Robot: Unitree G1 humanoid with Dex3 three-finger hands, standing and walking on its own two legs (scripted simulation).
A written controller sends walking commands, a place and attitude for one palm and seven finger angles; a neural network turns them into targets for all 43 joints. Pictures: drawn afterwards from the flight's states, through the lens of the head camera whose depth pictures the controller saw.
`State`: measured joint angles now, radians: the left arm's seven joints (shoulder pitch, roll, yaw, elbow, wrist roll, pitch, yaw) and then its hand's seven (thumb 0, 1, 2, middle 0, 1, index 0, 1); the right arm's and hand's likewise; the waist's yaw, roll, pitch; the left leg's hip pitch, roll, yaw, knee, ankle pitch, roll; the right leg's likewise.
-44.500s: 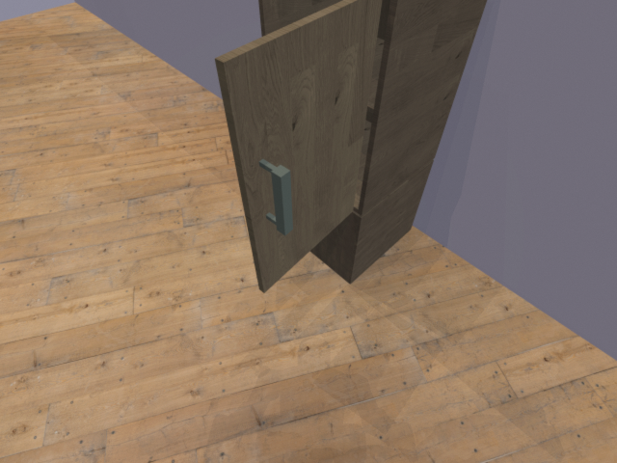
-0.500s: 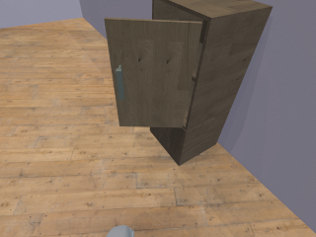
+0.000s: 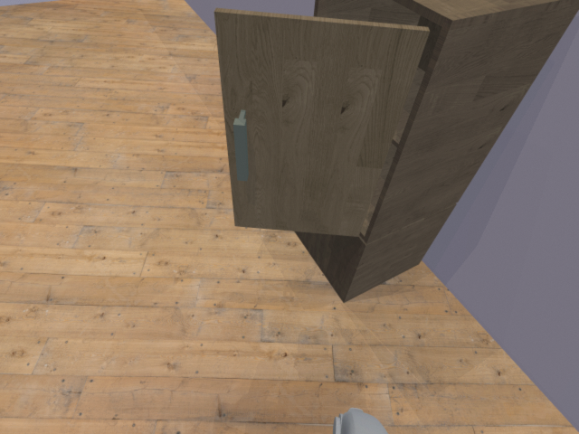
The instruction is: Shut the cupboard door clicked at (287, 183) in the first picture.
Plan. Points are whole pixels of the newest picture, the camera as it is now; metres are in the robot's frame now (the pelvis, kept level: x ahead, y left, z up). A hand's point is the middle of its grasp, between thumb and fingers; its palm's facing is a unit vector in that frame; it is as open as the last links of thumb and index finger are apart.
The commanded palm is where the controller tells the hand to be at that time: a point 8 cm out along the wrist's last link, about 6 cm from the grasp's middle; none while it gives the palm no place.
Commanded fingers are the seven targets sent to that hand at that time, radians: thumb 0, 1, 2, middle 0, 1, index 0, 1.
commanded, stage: shuffle to correct the standing spot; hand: left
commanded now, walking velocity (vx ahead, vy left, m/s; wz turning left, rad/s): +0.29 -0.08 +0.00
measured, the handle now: (242, 146) +0.69 +0.16 -0.03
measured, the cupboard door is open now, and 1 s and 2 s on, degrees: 58 58 58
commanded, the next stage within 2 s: come to a stop and stand still in 0.50 s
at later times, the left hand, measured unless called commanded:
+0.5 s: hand (220, 387) +0.23 +0.13 -0.20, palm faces +0.06 -0.98 -0.16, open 7.2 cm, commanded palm none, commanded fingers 0.00 0.90 0.90 -0.20 -0.30 -0.20 -0.30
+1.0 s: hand (246, 333) +0.32 +0.10 -0.17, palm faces +0.10 -0.96 -0.25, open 7.3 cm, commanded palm none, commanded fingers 0.00 0.90 0.90 -0.20 -0.30 -0.20 -0.30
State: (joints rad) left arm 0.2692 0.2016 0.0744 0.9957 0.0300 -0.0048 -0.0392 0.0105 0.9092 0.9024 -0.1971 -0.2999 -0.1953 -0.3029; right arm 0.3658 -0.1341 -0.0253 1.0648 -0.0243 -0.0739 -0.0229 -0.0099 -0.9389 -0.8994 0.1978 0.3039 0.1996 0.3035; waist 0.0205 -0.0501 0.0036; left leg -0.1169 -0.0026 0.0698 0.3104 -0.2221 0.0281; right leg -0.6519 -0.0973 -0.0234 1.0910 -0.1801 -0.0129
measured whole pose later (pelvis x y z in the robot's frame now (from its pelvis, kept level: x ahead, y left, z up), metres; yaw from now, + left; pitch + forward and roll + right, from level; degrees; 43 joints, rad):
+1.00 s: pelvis +0.27 -0.09 -0.01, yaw +3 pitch +0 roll +2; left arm 0.16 0.16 0.05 0.99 0.03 0.00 0.04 0.00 0.92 0.90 -0.20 -0.30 -0.20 -0.30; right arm 0.17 -0.19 -0.06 1.03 0.00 0.06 -0.02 0.01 -0.91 -0.90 0.20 0.30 0.20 0.30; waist 0.02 -0.01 0.12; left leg -0.38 -0.02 0.05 0.93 -0.53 -0.06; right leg -0.30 -0.11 -0.13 0.52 -0.23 -0.01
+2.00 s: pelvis +0.26 -0.09 -0.01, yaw +0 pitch +0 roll +1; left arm 0.27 0.17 -0.02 1.07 0.01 -0.03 0.04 0.01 0.91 0.90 -0.20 -0.30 -0.20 -0.30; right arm 0.27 -0.17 0.02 1.11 -0.01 -0.01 -0.02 0.01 -0.91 -0.90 0.20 0.30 0.20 0.30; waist -0.01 0.00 0.03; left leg -0.22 0.05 0.10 0.49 -0.26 -0.02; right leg -0.12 0.00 -0.02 0.49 -0.37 -0.02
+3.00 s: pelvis +0.26 -0.08 -0.02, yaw +5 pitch +3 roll +2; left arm 0.41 0.19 0.07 0.22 -0.15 -0.15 0.05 0.02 0.91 0.90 -0.22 -0.33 -0.22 -0.33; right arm 0.33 -0.22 -0.02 0.85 0.03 -0.29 -0.05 0.01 -0.90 -0.90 0.20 0.30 0.20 0.30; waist -0.04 -0.01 -0.02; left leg -0.37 -0.01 0.05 0.62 -0.30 0.00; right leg -0.30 -0.05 -0.05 0.74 -0.42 -0.01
